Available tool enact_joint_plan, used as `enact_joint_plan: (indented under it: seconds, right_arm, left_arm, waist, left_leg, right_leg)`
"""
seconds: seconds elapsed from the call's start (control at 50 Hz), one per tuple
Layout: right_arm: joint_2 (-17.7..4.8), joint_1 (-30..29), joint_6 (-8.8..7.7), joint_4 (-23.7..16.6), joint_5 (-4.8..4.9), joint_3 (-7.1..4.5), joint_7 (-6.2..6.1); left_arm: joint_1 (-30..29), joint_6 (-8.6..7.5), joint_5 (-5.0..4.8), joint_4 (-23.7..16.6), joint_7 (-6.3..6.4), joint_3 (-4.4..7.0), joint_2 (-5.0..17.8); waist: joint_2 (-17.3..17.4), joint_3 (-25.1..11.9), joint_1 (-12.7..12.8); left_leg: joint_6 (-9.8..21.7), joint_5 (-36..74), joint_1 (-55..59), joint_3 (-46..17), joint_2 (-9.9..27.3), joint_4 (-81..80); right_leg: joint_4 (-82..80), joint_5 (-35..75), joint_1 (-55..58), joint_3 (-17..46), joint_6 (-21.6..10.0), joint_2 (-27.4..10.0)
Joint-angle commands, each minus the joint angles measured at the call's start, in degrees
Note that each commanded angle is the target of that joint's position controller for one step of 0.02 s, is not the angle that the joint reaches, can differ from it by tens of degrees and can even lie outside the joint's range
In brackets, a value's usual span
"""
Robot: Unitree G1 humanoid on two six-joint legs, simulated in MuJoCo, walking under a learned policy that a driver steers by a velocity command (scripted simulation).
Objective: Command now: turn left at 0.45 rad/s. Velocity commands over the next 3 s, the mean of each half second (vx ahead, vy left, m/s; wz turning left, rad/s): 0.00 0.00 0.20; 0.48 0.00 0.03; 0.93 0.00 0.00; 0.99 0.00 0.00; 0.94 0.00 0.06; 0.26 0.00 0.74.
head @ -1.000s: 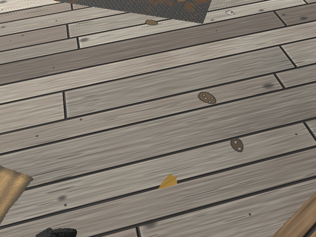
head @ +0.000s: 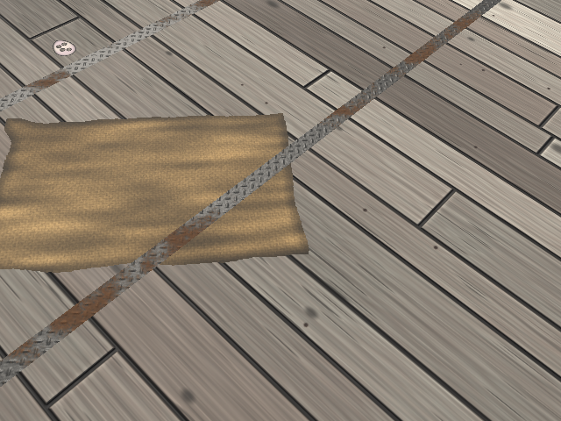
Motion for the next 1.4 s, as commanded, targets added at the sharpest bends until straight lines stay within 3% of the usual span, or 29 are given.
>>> enact_joint_plan:
  seconds: [0.02, 0.16, 0.22, 0.24, 0.26, 0.28, 0.32, 0.4, 0.56, 0.58, 0.62, 0.66, 0.7, 0.74, 0.8, 0.88, 0.9, 0.92, 0.94, 0.96, 1.0, 1.02, 1.04, 1.1, 1.16, 1.28, 1.34, 1.38, 1.4]
  right_arm:
    - [-7.7, -2.5, -1.35, -3.6, -0.36, -1.5, -0.84]
    - [-7.2, -2.5, -0.92, -1.4, -0.58, -0.76, 0.17]
    - [-4.8, -3.9, -1.03, -0.4, 0.26, 0.38, 0.47]
    - [-3.1, -2.2, -1.4, 0.3, -0.03, 0.94, 0.43]
    - [-1.8, 0.4, -1.93, 0.5, -1.31, 1.31, 0.45]
    - [-1.3, 4.0, -2.31, 1.3, -1.41, 1.2, 0.55]
    - [-4.2, -0.6, -1.9, 1.8, -1.39, 0.47, 0.25]
    - [-2.5, -1.7, -0.71, 2.2, -0.82, 0.53, 0.23]
    - [-1.3, 1.0, -1.14, 5.1, -0.68, 0.33, -0.2]
    - [-1.2, 3.1, -1.01, 6.0, -0.46, 0.27, -0.37]
    - [-2.3, 2.7, -1.81, 5.1, 0.46, -0.32, 0.04]
    - [-1.5, -3.1, -4.08, 2.2, 2.4, -0.19, 0.52]
    - [-2.4, -4.9, -5.95, 1.2, 2.2, -0.64, 0.78]
    - [-1.8, -2.4, -7.07, 2.0, 2.01, -0.39, 1.43]
    - [-0.1, -0.5, -7.6, 3.4, 1.27, 0.3, 2.43]
    - [-1.9, 10.2, -7.01, 7.0, 1.9, -0.38, 2.11]
    - [-4.4, 18.4, -7.1, 9.1, 2.13, -1.54, 1.68]
    - [-10.6, 28.5, -7.42, 10.5, 0.7, -2.86, 1.1]
    - [-13.0, 26.5, -8.6, 7.9, 0.06, -2.59, 2.03]
    - [-10.0, 21.8, -9.24, 7.3, 0.51, -1.75, 2.43]
    - [-5.5, 17.9, -9.05, 7.1, 0.07, 0.1, 2.74]
    - [-3.8, 15.6, -8.65, 6.9, -0.24, 0.83, 2.93]
    - [-2.0, 14.2, -8.47, 6.9, -0.5, 1.57, 2.85]
    - [-2.5, 15.4, -8.74, 8.2, -0.06, 1.64, 1.91]
    - [-2.1, 18.2, -8.48, 10.4, 0.11, 2.15, 0.52]
    - [-3.6, 23.2, -7.44, 14.9, 1.37, 2.52, -0.16]
    - [-7.3, 23.3, -6.39, 16.4, -0.4, 1.62, -0.39]
    - [-9.5, 19.7, -4.88, 16.5, -1.84, 0.86, -0.71]
    - [-6.7, 18.5, -5.08, 14.3, -2.51, 1.63, -1.0]
  left_arm:
    - [0.0, -0.59, -0.31, -3.5, 0.01, 0.21, 3.0]
    - [-1.3, -0.43, -0.66, -4.3, -1.04, -0.98, 2.1]
    - [1.3, -1.18, -0.43, -3.8, -1.5, -1.48, 0.5]
    - [1.9, -1.56, 0.53, -3.8, -1.55, -1.66, 0.9]
    - [2.6, -1.82, 1.43, -4.6, -1.21, -1.04, 4.9]
    - [0.1, -1.89, 1.37, -4.0, -1.19, -1.19, 5.2]
    - [-2.1, -2.22, 0.57, -4.6, -1.65, -2.14, 0.7]
    - [0.6, -3.12, 0.42, -4.2, -1.41, -2.37, 1.1]
    - [0.9, -2.62, 0.15, -4.6, -1.21, -3.04, -0.2]
    - [2.7, -2.37, 0.05, -3.8, -1.16, -2.8, 0.4]
    - [8.0, -1.87, -1.52, -2.1, -0.86, -1.56, 3.9]
    - [12.3, -2.98, -1.95, -0.4, -0.44, -0.55, 7.3]
    - [12.6, -4.88, -1.24, -0.4, -0.28, -0.74, 6.2]
    - [10.1, -5.43, -1.76, -1.1, -0.68, -1.02, 5.0]
    - [6.6, -5.02, -2.33, -1.9, -1.53, -0.67, 6.2]
    - [7.4, -4.98, -2.62, -1.4, -2.33, -1.4, 4.8]
    - [5.9, -5.37, -1.42, -2.0, -2.46, -2.55, 1.9]
    - [2.3, -6.12, -0.13, -4.6, -2.39, -4.25, -3.7]
    - [5.2, -7.68, -2.87, -8.1, -1.81, -4.66, -5.1]
    - [2.8, -8.4, -4.92, -8.6, -1.84, -3.9, -0.7]
    - [1.7, -8.13, -2.96, -8.0, -2.26, -4.08, -0.1]
    - [2.3, -7.71, -1.92, -7.7, -2.5, -3.88, -0.2]
    - [3.4, -6.98, -2.15, -7.4, -3.14, -3.71, -0.2]
    - [1.9, -5.6, -1.9, -7.1, -3.27, -3.83, -0.8]
    - [-6.7, -6.39, -1.47, -9.1, -3.65, -4.52, -2.0]
    - [-18.6, -8.17, -2.88, -12.3, -6.74, -4.86, -3.0]
    - [-15.5, -7.71, -2.94, -13.1, -6.56, -3.28, 0.8]
    - [6.2, -5.98, -3.57, -7.8, -4.68, -0.86, 5.5]
    - [20.3, -4.94, -2.97, -3.7, -3.4, -0.15, 8.6]
  waist:
    - [9.0, -10.3, 0.3]
    - [11.1, -7.2, -1.9]
    - [9.9, -6.5, 0.7]
    - [7.8, -7.2, 0.7]
    - [0.8, -8.9, -1.6]
    - [-8.0, -9.5, -5.4]
    - [-5.9, -7.1, -2.4]
    - [-1.8, -5.6, -0.6]
    - [2.4, -5.4, -0.3]
    - [1.5, -7.6, -0.2]
    - [-2.8, -1.5, 1.5]
    - [-8.0, 6.1, 3.0]
    - [-5.2, 5.3, 3.0]
    - [-4.4, 1.1, 1.4]
    - [-6.2, -1.1, -0.3]
    - [-2.7, -2.3, -5.5]
    - [0.8, -4.7, -9.9]
    - [15.6, -6.8, -13.7]
    - [21.3, -9.0, -9.2]
    - [11.7, -4.1, -7.9]
    - [5.6, -1.6, -5.1]
    - [6.4, 0.1, -3.2]
    - [8.5, 1.4, -1.4]
    - [6.2, 3.9, -0.9]
    - [5.0, 5.5, -3.1]
    - [6.5, 7.7, -5.3]
    - [13.5, 1.0, -0.8]
    - [15.9, -10.7, 11.3]
    - [10.8, -20.3, 15.2]
  left_leg:
    - [10.3, 27.5, 10.3, -10.5, 12.7, -7.8]
    - [11.2, 19.3, 5.6, -13.7, 12.9, -6.4]
    - [8.6, 16.0, 3.4, -14.2, 10.6, -3.8]
    - [5.6, 11.2, 1.6, -13.8, 8.4, -3.2]
    - [1.9, 2.5, -0.8, -10.7, 3.8, 1.4]
    - [-0.9, -4.8, 0.3, -5.9, 0.2, 1.6]
    - [-2.4, -1.0, 3.7, -4.9, 0.8, -0.2]
    - [-1.1, 4.6, 3.7, -6.2, 1.3, -1.1]
    - [-2.0, 8.2, 4.1, -6.5, 1.7, -1.5]
    - [-1.7, -2.0, 4.3, -4.3, -0.1, -0.3]
    - [-0.5, -21.1, -7.1, -0.8, -1.7, 6.8]
    - [-0.1, -15.8, -18.1, 1.5, 1.4, 20.0]
    - [0.9, -14.9, -26.9, -2.2, 5.6, 28.9]
    - [1.2, -11.1, -24.6, -1.1, 7.1, 24.6]
    - [-0.8, -5.5, -6.1, 4.8, 3.5, 11.7]
    - [-1.3, -0.1, 13.2, 10.1, -0.5, 3.8]
    - [0.1, -1.6, 22.4, 7.5, 0.6, 3.4]
    - [4.6, -16.5, 29.7, -13.7, 13.8, -4.6]
    - [13.6, -34.7, 33.2, -46.0, 23.0, -17.4]
    - [15.0, -41.9, 31.6, -47.3, 25.5, -19.5]
    - [12.2, -28.2, 24.2, -32.2, 21.1, -16.7]
    - [10.9, -23.7, 18.5, -26.3, 17.8, -17.4]
    - [10.0, -21.2, 14.2, -22.5, 15.9, -18.7]
    - [9.9, -10.8, 11.4, -14.8, 13.7, -22.6]
    - [8.2, 2.6, 10.5, -5.8, 11.1, -25.6]
    - [6.5, 19.5, 21.5, 1.5, 12.5, -27.2]
    - [5.5, 61.1, 30.8, 2.3, 14.9, -15.0]
    - [3.7, 76.9, 25.7, 3.9, 15.0, 9.9]
    - [3.5, 56.0, 6.1, 1.6, 12.6, 29.4]
  right_leg:
    - [-3.8, 4.5, -0.5, 2.0, 0.6, -0.4]
    - [-22.1, 1.0, 10.5, 1.5, -0.3, 0.1]
    - [-38.0, 10.5, 19.6, 0.3, -2.1, 0.9]
    - [-42.5, 19.6, 25.2, 2.9, -2.9, -0.8]
    - [-41.6, 34.2, 29.9, 9.2, -5.2, -7.7]
    - [-40.4, 33.6, 26.8, 11.2, -10.2, -10.5]
    - [-41.6, 17.9, 21.9, 9.0, -9.2, -6.5]
    - [-40.0, 14.0, 21.9, 5.4, -6.1, -3.5]
    - [-38.4, 16.3, 23.7, 4.2, -6.7, -2.4]
    - [-39.3, 5.1, 24.7, 3.9, -7.4, -1.6]
    - [-46.5, -26.8, 24.0, 14.5, -12.5, -7.1]
    - [-57.7, -37.0, 23.2, 34.2, -20.0, -20.1]
    - [-58.6, -27.8, 28.6, 35.9, -20.1, -21.7]
    - [-58.0, -19.6, 30.1, 26.7, -16.9, -17.5]
    - [-57.4, -8.0, 20.0, 11.4, -14.0, -9.5]
    - [-47.7, -8.1, 10.2, 7.2, -13.6, -8.6]
    - [-35.3, -1.4, 5.2, 4.1, -11.8, -6.0]
    - [-6.2, -2.7, -7.0, -0.7, -7.6, -0.8]
    - [8.2, -8.2, -21.2, 6.1, -7.7, 5.8]
    - [14.9, -2.8, -30.2, 8.6, -8.9, 0.4]
    - [12.9, 5.7, -27.8, 6.7, -9.0, -4.2]
    - [9.1, 8.7, -24.4, 6.7, -8.4, -5.5]
    - [7.4, 11.0, -21.5, 6.4, -7.6, -6.1]
    - [2.5, 18.1, -22.1, 4.5, -5.2, -5.5]
    - [-10.9, 27.0, -18.0, 0.4, -4.1, -3.8]
    - [-33.7, 30.9, -8.3, -3.7, -6.9, 0.5]
    - [-33.9, 21.1, 1.5, -6.9, -9.8, 6.2]
    - [-33.3, 18.6, 26.2, -6.3, -13.0, 6.7]
    - [-26.5, 9.8, 51.9, 6.9, -14.6, -3.4]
